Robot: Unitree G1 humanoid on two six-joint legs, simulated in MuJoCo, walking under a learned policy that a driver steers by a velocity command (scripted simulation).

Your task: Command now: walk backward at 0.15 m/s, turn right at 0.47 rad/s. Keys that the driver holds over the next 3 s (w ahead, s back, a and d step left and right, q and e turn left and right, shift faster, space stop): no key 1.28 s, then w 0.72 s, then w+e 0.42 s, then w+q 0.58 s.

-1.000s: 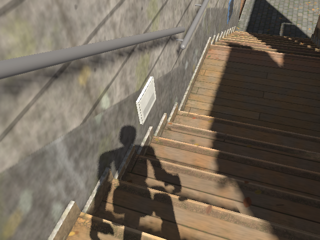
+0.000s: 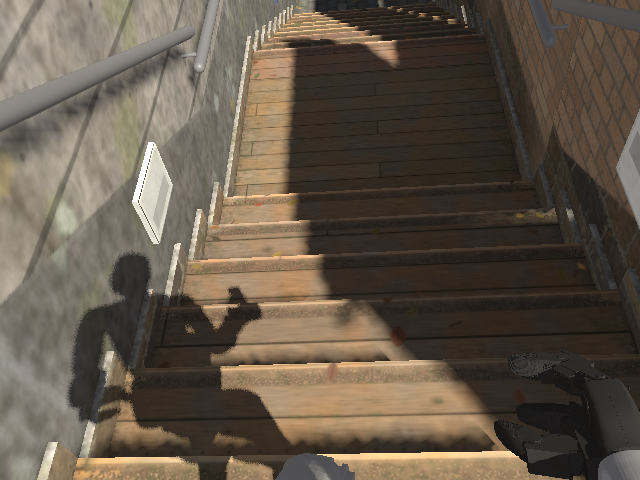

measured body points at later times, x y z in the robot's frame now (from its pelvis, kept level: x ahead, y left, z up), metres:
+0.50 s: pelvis -0.04 +0.12 -0.03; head -0.06 +0.16 +0.42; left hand +0.22 +0.35 -0.11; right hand -0.12 -0.14 -0.13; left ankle +0.04 +0.20 -0.73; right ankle +0.07 -0.07 -0.62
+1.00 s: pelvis -0.10 +0.11 +0.04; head -0.15 +0.09 +0.48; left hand +0.05 +0.32 -0.05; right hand -0.03 -0.18 -0.08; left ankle +0.04 +0.22 -0.69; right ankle -0.20 +0.05 -0.57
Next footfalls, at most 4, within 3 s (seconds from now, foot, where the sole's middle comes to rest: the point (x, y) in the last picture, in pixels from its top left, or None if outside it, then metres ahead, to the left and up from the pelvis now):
0.40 left None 0.08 0.20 -0.77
0.94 right None -0.16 0.04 -0.61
1.70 left None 0.12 0.26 -0.77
2.32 right None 0.43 0.12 -0.92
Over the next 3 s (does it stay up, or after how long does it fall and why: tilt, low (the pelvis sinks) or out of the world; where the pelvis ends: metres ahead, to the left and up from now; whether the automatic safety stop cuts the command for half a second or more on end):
stays up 0.69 0.15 -0.32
